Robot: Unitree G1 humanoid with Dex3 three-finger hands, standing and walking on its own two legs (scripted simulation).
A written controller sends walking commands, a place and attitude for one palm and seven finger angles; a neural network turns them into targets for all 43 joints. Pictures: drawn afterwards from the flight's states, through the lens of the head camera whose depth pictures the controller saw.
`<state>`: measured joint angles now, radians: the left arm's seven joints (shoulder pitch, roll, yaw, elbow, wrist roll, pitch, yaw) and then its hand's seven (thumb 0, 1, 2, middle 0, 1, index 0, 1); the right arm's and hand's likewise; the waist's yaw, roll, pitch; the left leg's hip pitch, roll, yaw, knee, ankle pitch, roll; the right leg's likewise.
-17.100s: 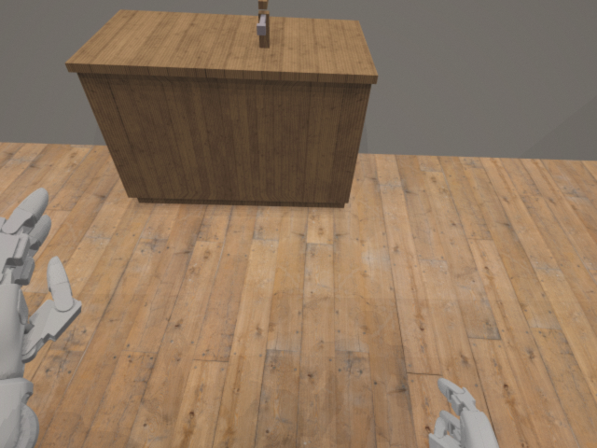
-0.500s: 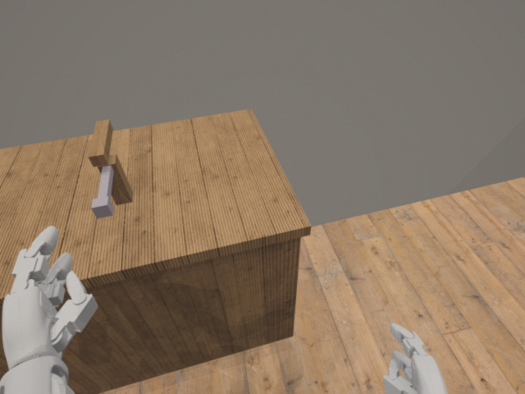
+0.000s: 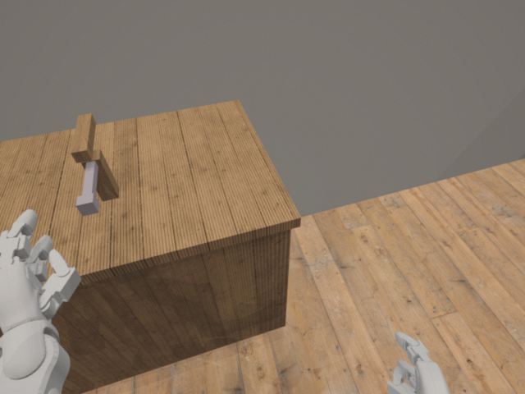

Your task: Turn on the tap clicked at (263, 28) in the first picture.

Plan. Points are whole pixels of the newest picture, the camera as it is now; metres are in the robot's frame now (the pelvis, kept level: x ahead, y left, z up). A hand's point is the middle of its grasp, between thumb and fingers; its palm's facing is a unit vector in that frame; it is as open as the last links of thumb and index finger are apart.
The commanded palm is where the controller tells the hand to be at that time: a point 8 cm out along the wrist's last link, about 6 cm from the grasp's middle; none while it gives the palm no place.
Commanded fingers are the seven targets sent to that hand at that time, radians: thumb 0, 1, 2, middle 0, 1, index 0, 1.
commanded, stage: reach beside the lever's end, fingers flat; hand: left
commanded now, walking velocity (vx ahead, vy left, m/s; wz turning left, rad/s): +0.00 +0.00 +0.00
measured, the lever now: (88, 204) +0.40 +0.36 +0.07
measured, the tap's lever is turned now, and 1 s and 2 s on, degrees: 0 0 0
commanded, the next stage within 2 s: push the lever round in 1.72 s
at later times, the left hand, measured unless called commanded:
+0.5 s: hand (57, 249) +0.28 +0.34 +0.09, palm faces +0.62 -0.78 -0.09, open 7.6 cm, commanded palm +0.24 +0.37 +0.09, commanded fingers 0.00 0.90 0.90 -0.17 -0.21 -0.17 -0.21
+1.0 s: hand (60, 229) +0.34 +0.38 +0.07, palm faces +0.61 -0.79 -0.09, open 7.8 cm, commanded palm +0.29 +0.40 +0.07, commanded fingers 0.00 0.90 0.90 -0.15 -0.15 -0.15 -0.15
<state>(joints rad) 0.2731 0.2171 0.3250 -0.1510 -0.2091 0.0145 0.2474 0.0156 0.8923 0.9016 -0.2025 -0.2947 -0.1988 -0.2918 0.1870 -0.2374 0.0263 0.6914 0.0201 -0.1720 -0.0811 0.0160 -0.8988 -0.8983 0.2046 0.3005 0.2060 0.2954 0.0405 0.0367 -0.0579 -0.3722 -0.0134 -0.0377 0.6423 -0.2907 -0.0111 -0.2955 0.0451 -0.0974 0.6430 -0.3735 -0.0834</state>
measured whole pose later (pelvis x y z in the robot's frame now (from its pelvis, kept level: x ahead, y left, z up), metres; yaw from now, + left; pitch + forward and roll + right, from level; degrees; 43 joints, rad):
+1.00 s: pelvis +0.00 +0.05 -0.01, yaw -1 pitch +8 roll -2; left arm -0.19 0.36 0.49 0.46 -0.16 -0.17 0.15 0.02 0.89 0.90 -0.16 -0.17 -0.16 -0.17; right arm 0.25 -0.25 0.01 0.71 0.01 -0.12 -0.06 0.01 -0.90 -0.90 0.21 0.30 0.21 0.30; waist -0.01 0.02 -0.06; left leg -0.56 -0.03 -0.02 0.76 -0.33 0.05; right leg -0.45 0.02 -0.08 0.70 -0.38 -0.03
